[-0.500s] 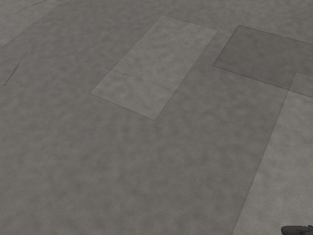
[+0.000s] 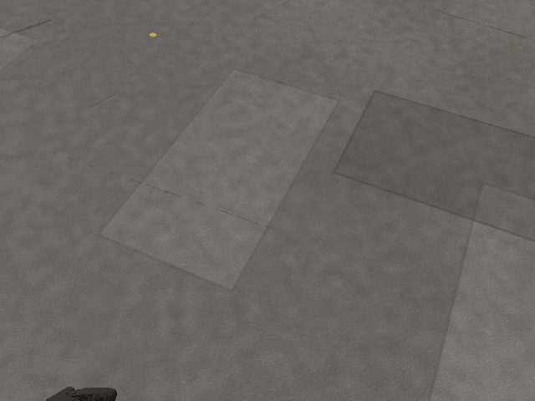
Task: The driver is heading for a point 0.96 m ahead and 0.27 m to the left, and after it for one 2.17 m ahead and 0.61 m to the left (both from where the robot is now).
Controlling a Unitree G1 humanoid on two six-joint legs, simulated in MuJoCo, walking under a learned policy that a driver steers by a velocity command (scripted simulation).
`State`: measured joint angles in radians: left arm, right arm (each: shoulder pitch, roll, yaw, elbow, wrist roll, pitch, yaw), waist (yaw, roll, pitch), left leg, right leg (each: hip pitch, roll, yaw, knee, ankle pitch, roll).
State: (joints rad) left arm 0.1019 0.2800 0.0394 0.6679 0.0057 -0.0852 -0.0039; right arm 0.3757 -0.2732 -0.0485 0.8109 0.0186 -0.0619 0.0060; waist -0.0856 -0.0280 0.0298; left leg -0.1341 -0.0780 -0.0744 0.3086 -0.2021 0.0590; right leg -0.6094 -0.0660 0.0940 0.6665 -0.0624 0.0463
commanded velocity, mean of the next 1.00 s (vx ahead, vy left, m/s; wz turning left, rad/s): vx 0.50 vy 0.00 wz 0.54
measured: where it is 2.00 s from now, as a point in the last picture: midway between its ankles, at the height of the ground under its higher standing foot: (119, 229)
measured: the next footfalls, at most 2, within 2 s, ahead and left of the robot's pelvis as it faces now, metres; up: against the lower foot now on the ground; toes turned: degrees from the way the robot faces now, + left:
right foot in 0.14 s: +0.25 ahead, -0.15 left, +0.00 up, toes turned +9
left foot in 0.64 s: +0.46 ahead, +0.18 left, +0.00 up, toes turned +26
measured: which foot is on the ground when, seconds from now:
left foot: down 0.00-0.14, up 0.16-0.62, down 0.64-1.00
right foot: up 0.00-0.12, down 0.14-0.66, up 0.68-1.00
